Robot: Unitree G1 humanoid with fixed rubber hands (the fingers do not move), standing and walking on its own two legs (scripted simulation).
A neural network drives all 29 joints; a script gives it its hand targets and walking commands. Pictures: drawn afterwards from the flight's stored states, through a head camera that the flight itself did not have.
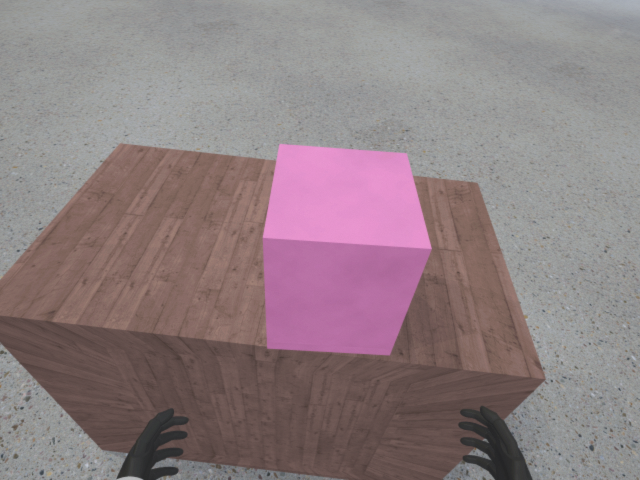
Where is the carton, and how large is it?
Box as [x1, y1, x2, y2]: [263, 144, 431, 354]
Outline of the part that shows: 279,144 263,233 267,348 389,354 431,249 406,153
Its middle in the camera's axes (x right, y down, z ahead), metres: +0.03 +0.02 +0.62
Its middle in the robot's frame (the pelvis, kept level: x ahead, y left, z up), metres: +0.46 +0.03 +0.03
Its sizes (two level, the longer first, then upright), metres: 0.210 0.200 0.250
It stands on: a pedestal, 0.67 m high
